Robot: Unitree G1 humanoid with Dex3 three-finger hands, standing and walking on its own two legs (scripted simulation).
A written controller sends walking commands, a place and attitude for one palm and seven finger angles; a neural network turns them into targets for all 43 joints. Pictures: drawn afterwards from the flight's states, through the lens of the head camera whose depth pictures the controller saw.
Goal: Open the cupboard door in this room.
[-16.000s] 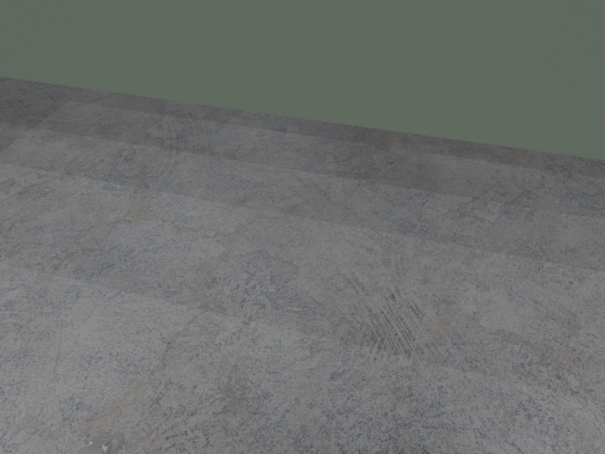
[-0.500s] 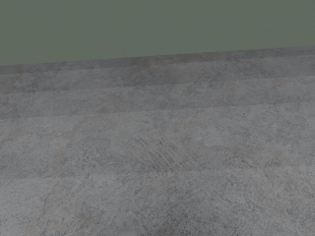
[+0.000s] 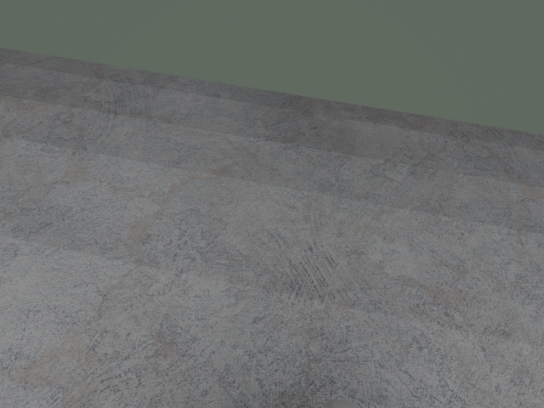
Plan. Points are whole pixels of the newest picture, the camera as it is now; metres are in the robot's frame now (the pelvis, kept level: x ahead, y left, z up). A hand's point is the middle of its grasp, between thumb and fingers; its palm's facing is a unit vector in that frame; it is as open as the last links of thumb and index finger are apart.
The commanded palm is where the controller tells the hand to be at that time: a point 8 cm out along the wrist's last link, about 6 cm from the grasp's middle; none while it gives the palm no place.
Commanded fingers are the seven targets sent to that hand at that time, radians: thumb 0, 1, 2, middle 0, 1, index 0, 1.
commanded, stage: turn or walk to find it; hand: left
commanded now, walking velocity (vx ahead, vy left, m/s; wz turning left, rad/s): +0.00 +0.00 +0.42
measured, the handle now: out of the picture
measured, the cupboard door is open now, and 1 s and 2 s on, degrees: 0 0 0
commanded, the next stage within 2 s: stand and wait in 0.54 s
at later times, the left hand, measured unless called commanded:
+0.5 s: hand out of the picture +0.01 +0.14 -0.15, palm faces +0.23 -0.94 -0.26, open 7.4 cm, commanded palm none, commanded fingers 0.00 0.90 0.90 -0.20 -0.30 -0.20 -0.30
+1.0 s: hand out of the picture -0.10 +0.17 -0.18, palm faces +0.24 -0.95 -0.21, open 7.4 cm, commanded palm none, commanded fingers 0.00 0.90 0.90 -0.20 -0.30 -0.20 -0.30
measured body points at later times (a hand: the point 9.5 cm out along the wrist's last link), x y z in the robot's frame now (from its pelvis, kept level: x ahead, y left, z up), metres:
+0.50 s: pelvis -0.03 -0.06 +0.00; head +0.00 -0.09 +0.45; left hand +0.00 +0.19 -0.13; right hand +0.04 -0.31 -0.17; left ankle -0.09 +0.10 -0.65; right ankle -0.01 -0.15 -0.74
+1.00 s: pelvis -0.06 -0.02 -0.01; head -0.04 -0.02 +0.44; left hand -0.11 +0.22 -0.16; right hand +0.08 -0.22 -0.15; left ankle -0.10 +0.08 -0.74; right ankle -0.04 -0.14 -0.70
